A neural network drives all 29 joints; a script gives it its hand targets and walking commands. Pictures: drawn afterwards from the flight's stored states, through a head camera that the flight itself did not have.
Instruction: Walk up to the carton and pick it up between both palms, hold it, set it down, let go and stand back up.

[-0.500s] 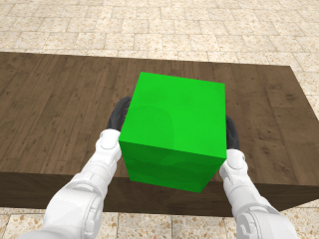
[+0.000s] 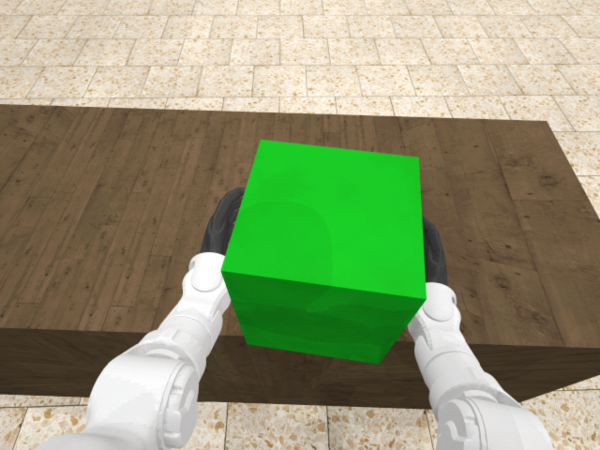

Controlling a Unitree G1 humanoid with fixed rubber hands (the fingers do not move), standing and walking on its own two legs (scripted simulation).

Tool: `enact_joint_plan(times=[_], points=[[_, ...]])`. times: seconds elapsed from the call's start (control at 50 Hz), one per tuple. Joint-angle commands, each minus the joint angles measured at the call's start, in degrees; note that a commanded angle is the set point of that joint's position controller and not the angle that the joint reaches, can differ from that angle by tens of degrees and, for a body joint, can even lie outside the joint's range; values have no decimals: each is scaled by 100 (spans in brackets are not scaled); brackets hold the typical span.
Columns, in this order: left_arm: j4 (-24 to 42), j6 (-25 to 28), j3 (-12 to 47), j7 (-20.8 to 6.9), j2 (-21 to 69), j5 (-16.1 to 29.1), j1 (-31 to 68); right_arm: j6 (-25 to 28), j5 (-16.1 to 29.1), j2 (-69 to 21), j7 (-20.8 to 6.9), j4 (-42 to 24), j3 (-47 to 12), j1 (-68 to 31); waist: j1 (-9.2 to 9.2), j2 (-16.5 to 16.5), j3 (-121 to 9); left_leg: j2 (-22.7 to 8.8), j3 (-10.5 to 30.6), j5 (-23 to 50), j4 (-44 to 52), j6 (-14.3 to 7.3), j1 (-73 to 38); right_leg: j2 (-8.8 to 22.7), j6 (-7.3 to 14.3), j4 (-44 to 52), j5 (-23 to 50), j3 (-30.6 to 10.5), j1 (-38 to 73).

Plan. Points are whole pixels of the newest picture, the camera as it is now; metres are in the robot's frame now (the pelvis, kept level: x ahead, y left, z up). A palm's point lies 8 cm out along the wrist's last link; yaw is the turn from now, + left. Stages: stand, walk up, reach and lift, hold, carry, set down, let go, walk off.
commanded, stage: reach and lift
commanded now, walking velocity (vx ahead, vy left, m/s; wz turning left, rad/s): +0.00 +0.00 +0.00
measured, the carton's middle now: (324, 260) +0.38 -0.02 +0.00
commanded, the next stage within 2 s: none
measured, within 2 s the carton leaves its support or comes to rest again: leaves its support in 0.72 s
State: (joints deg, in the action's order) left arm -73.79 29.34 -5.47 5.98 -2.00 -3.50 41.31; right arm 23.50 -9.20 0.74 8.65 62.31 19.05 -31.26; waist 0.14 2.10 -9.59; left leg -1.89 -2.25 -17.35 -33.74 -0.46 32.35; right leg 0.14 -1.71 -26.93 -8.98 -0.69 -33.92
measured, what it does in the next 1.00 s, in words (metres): stands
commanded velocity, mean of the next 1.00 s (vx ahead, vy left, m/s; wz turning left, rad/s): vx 0.00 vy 0.00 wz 0.00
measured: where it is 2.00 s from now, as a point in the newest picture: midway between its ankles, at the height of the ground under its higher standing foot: outside the picture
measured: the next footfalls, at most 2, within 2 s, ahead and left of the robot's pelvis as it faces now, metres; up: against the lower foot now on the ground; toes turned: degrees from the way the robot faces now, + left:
none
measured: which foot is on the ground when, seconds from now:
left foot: down 0.00-1.00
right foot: down 0.00-1.00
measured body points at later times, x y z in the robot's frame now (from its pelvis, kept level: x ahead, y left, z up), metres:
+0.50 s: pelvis +0.00 +0.00 +0.00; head +0.06 +0.00 +0.45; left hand +0.40 +0.13 +0.02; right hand +0.37 -0.18 +0.00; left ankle -0.02 +0.10 -0.73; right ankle +0.03 -0.14 -0.73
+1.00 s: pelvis +0.00 +0.00 +0.00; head +0.04 -0.01 +0.45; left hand +0.41 +0.12 +0.07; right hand +0.38 -0.18 +0.04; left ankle -0.02 +0.10 -0.73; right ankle +0.03 -0.14 -0.73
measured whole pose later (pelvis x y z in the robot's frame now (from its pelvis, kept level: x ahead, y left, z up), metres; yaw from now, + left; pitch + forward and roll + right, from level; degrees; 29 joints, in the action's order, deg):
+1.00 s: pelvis +0.00 +0.00 +0.00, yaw +0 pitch +15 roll -2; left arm -66.0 29.0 -4.9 7.1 -1.3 -2.2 39.2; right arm 23.1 -8.8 0.3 10.6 56.6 17.5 -31.2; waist 0.1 3.0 -11.9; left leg -1.9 -2.2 -16.7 -32.1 -0.5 30.4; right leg 0.1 -1.7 -25.4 -8.4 -0.6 -31.9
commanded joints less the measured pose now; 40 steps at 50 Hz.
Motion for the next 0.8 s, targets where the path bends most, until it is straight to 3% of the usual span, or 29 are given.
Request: enact_joint_plan(times=[0.0,0.04,0.1,0.22,0.24,0.26,0.34,0.42,0.44,0.48,0.64,0.68,0.72,0.74,0.76,0.78], points=[[306,302,1128,-873,4067,-573,2620,359,-1043,-3967,-902,-689,-1739,-3240,886,-159,-2771,297,338,2093,505,497,-1148,-231,221,230,1776,458,2788],[228,266,1023,-873,4052,-598,2716,306,-1070,-3904,-909,-598,-1705,-3302,823,-143,-2653,308,292,1998,576,495,-1058,-233,220,236,1665,474,2791],[393,245,1187,-812,4206,-607,2703,277,-987,-3897,-935,-592,-1699,-3251,887,32,-2694,270,363,2061,532,539,-1266,-259,271,254,1553,499,2582],[453,263,1272,-803,4282,-439,2768,275,-871,-3990,-922,-769,-1923,-3353,731,-62,-2943,304,323,2091,492,513,-1137,-276,251,244,1663,463,2677],[504,265,1360,-799,4254,-412,2854,257,-888,-4047,-900,-707,-1873,-3319,899,-85,-2856,297,373,2048,478,509,-1169,-264,236,231,1655,483,2674],[653,280,1448,-777,4407,-457,2857,280,-889,-4059,-896,-622,-1858,-3234,895,31,-2966,293,407,2232,462,565,-1285,-306,269,246,1700,530,2525],[522,192,1371,-749,4398,-425,2777,223,-769,-4066,-915,-695,-1954,-3359,678,-4,-2744,299,359,1973,510,535,-1111,-285,252,286,1436,490,2533],[696,195,1515,-741,4490,-390,2894,218,-766,-4054,-893,-667,-2004,-3314,793,-15,-2948,267,398,2198,479,569,-1355,-329,244,297,1556,560,2468],[723,225,1520,-705,4494,-392,2856,241,-739,-4133,-894,-773,-2089,-3349,683,17,-2914,268,374,2260,461,568,-1351,-317,260,276,1641,506,2477],[923,276,1697,-685,4570,-304,2800,303,-681,-4183,-869,-942,-2201,-3284,752,-17,-3200,291,413,2399,417,578,-1400,-335,247,266,1798,522,2555],[1733,384,2175,-505,4770,-146,3065,422,-510,-4356,-779,-1360,-2725,-3304,734,81,-3865,305,498,3142,222,656,-1614,-393,194,169,2441,474,2771],[1597,326,1933,-499,4601,-248,2920,354,-479,-4351,-779,-1381,-2786,-3207,622,-87,-3711,309,469,2979,271,585,-1568,-379,163,174,2307,480,2768],[1832,322,2050,-481,4633,-235,2846,384,-422,-4389,-761,-1519,-2930,-3168,586,-77,-3852,288,475,3231,257,618,-1686,-400,156,192,2523,480,2859],[2184,408,2223,-449,4777,-136,2957,463,-382,-4383,-767,-1705,-3092,-3327,580,-19,-4211,276,490,3445,209,630,-1724,-404,158,142,2754,460,2930],[2030,374,2124,-470,4688,-226,2893,426,-447,-4310,-741,-1440,-2941,-3143,701,-46,-3937,300,524,3317,309,634,-1736,-401,161,222,2629,497,2908],[2197,359,2183,-464,4699,-214,2819,406,-350,-4301,-733,-1598,-3044,-3145,668,-69,-3820,309,503,3480,335,627,-1846,-403,141,230,2814,465,3012]])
